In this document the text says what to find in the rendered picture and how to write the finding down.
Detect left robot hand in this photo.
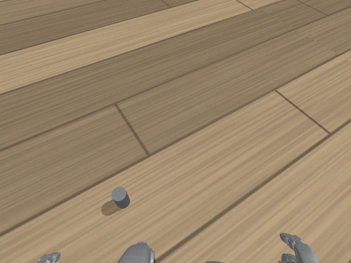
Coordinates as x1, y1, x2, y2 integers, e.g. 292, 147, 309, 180
36, 252, 61, 263

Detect right robot hand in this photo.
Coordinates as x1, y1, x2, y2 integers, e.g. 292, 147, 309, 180
278, 233, 320, 263

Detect can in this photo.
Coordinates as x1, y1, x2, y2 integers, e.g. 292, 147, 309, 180
111, 187, 130, 209

